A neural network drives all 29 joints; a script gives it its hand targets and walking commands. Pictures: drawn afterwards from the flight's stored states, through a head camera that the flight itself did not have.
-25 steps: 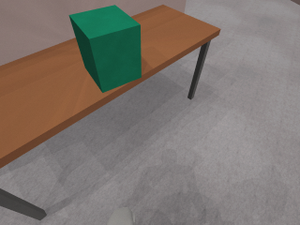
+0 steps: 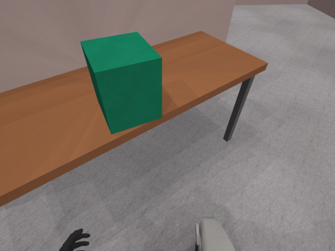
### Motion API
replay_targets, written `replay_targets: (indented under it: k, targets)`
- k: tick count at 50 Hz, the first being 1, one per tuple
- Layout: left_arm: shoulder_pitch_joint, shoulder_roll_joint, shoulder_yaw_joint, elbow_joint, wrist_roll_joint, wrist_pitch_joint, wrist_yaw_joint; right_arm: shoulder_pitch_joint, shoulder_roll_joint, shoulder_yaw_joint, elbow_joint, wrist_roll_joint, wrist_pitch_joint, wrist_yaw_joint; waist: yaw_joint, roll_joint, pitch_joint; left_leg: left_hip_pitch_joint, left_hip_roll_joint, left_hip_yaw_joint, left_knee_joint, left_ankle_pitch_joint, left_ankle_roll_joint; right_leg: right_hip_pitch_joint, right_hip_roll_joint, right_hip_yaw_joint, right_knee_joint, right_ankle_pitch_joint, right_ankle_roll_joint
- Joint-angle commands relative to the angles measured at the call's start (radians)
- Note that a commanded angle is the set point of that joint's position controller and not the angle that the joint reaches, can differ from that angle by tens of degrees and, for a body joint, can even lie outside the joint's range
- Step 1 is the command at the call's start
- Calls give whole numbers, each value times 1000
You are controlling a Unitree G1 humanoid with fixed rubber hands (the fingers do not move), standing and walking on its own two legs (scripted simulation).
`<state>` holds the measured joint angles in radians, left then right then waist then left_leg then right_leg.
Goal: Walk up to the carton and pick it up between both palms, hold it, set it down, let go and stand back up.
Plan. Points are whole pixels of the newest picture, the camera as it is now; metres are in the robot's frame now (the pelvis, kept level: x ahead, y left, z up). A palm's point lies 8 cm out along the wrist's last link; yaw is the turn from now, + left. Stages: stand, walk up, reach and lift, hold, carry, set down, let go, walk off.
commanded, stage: walk up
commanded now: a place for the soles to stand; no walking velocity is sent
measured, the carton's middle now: (124, 82) +0.65 +0.14 +0.05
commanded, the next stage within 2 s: none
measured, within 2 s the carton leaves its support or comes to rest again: neither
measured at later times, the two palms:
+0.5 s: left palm out of the picture +0.03 +0.08 -0.10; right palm (287, 176) +0.32 -0.36 -0.07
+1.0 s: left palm (124, 228) +0.21 +0.12 -0.10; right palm (272, 155) +0.42 -0.37 -0.10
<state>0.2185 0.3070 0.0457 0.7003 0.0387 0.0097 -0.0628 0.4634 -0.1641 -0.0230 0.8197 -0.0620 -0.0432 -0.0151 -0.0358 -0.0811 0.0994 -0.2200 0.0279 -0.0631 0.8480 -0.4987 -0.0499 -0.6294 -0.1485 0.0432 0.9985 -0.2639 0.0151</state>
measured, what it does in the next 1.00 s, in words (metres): walks ahead, turning left: right foot, then left foot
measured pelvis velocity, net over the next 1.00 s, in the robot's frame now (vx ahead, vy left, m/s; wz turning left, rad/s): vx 0.28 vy -0.15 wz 0.56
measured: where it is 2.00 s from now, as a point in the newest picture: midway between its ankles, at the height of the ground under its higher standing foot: (187, 235)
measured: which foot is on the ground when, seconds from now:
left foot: down 0.00-0.10, up 0.12-0.68, down 0.70-1.00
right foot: up 0.00-0.06, down 0.08-0.74, up 0.76-1.00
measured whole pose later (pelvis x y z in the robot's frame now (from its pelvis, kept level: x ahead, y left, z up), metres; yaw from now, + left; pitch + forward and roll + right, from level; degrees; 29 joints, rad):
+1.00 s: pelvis +0.28 -0.15 +0.01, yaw +32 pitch -3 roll +1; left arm 0.34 0.33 0.04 0.66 0.03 0.01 -0.05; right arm 0.43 -0.22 -0.05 0.77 -0.05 -0.02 -0.03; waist -0.03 -0.05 0.06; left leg -0.28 0.06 -0.01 0.83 -0.50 -0.05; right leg -0.49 -0.12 0.00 0.96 -0.42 0.01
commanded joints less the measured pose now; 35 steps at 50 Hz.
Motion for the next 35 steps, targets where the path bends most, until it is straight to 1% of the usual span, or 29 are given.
replay_targets:
  k: [1,2,3,4,5,6,7,8,10,11,12,14,15,16,17,18,19,20,22,23,25,26,27,29,30,31,33,34,35]
  targets:
    - [26,96,39,-125,-5,-31,1,-96,-330,-111,-146,3,-9,-9,51,227,132,-343,152,-303,-461,-320,231,172,53,-85,-73,-55,-1]
    - [67,86,38,-130,-2,-37,4,-117,-320,-108,-156,5,-2,-9,68,264,87,-362,118,-241,-406,-292,202,281,82,-110,-182,-89,0]
    - [197,102,46,-94,-6,-51,11,-149,-283,-95,-169,2,0,-3,133,213,71,-472,85,-182,-254,-250,163,482,75,-104,-220,-4,-1]
    - [331,160,70,-44,7,-64,16,-69,-212,-71,-163,7,-1,-1,167,35,-29,-538,-6,-113,59,-167,126,661,73,-19,-249,-123,2]
    - [416,244,89,-55,9,-65,29,-40,-113,-49,-203,16,0,2,192,-232,-156,-603,-110,-12,506,-153,93,665,-187,375,-456,-607,-40]
    - [334,305,111,-87,-13,-54,42,21,-130,-56,-221,37,15,-5,139,-245,-82,-647,-92,-36,637,-133,51,512,-320,798,-855,-924,-96]
    - [189,274,102,-88,-23,-54,59,68,-172,-65,-221,26,29,-10,81,-211,-21,-615,-26,-51,719,-110,44,428,-349,860,-945,-1058,-94]
    - [141,218,80,-104,-31,-51,62,29,-180,-60,-221,11,33,-11,69,-148,80,-603,16,-47,718,-9,32,312,-307,759,-926,-951,-95]
    - [85,173,64,-91,-8,-53,66,27,-195,-70,-181,8,40,-3,55,-88,51,-540,65,-36,661,70,39,281,-232,478,-768,-669,-128]
    - [92,156,57,-76,-7,-62,66,26,-190,-78,-165,5,39,3,44,-105,75,-498,66,-28,659,82,38,209,-236,366,-742,-519,-127]
    - [77,134,54,-77,5,-70,58,24,-177,-74,-173,12,39,6,34,-69,36,-486,66,-21,652,82,41,259,-238,301,-710,-434,-178]
    - [133,134,50,-48,11,-79,61,-16,-181,-82,-186,12,30,10,52,-5,23,-504,48,-41,624,93,44,307,-258,304,-731,-445,-194]
    - [165,122,47,-32,16,-84,64,-21,-175,-78,-198,18,34,15,57,-3,-9,-512,61,-55,602,115,39,336,-273,257,-727,-390,-196]
    - [192,101,39,-21,14,-86,66,-9,-178,-79,-188,14,37,18,54,59,-65,-512,53,-77,549,136,47,398,-261,231,-719,-411,-182]
    - [208,94,37,-21,12,-85,69,-48,-192,-88,-191,16,38,20,67,79,-50,-524,39,-69,528,140,46,419,-256,206,-744,-436,-180]
    - [203,92,31,-20,10,-84,74,-41,-189,-93,-202,13,37,20,56,90,-43,-519,38,-62,486,169,50,414,-273,167,-761,-441,-163]
    - [197,87,31,-15,7,-85,82,-28,-178,-95,-201,24,44,24,41,93,-25,-504,48,-70,440,209,52,408,-276,138,-787,-423,-120]
    - [229,98,37,-15,11,-78,83,-62,-166,-83,-220,28,43,27,60,57,-23,-534,46,-44,379,221,49,455,-237,81,-777,-347,-120]
    - [242,89,35,14,25,-69,84,-44,-167,-89,-227,32,41,25,44,70,-32,-494,51,-35,284,221,56,476,-304,66,-825,-360,-118]
    - [257,92,30,22,11,-62,86,-63,-166,-89,-238,36,42,22,61,85,-17,-507,57,-25,232,218,54,512,-280,18,-822,-265,-106]
    - [265,87,31,15,18,-50,77,-114,-152,-80,-254,36,36,17,79,38,-3,-478,52,33,133,201,50,517,-246,-69,-823,-185,-82]
    - [274,96,29,20,15,-48,76,-146,-130,-64,-258,33,32,13,93,-8,63,-490,64,67,110,224,47,492,-242,-113,-816,-86,-80]
    - [284,112,30,31,20,-40,71,-145,-138,-64,-268,36,29,12,96,-14,14,-442,61,68,64,188,56,521,-243,-149,-789,-77,-97]
    - [297,110,25,50,14,-24,70,-174,-128,-57,-279,31,23,5,104,20,47,-412,51,100,-1,120,66,514,-261,-158,-783,-77,-97]
    - [276,137,29,40,18,-14,69,-176,-132,-60,-282,35,20,-1,99,41,23,-357,51,117,-35,95,73,496,-247,-201,-771,-138,-111]
    - [269,151,30,34,14,-7,71,-146,-150,-65,-284,40,23,-1,85,35,22,-316,35,134,-37,55,75,473,-285,-184,-759,-174,-104]
    - [259,160,27,19,17,3,65,-107,-124,-60,-269,35,18,-8,67,36,43,-178,6,158,-97,68,101,344,-259,-225,-702,-256,-106]
    - [204,164,23,14,18,13,60,-41,-147,-76,-260,36,13,-13,23,41,-3,-63,8,132,-157,82,115,289,-248,-235,-648,-326,-109]
    - [192,136,9,5,15,11,58,30,-155,-86,-233,35,4,-17,-17,120,-20,56,-22,118,-194,100,139,196,-201,-268,-546,-346,-87]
